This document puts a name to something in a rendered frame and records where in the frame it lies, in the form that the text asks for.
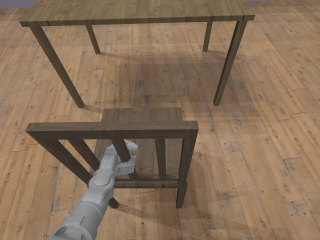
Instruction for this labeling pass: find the chair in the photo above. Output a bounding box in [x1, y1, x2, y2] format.
[25, 107, 199, 209]

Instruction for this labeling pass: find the table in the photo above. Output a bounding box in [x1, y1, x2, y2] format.
[19, 0, 255, 108]

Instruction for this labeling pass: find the left robot hand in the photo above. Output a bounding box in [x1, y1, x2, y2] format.
[99, 139, 138, 177]

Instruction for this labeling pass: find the robot left forearm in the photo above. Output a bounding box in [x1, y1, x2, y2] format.
[47, 168, 115, 240]

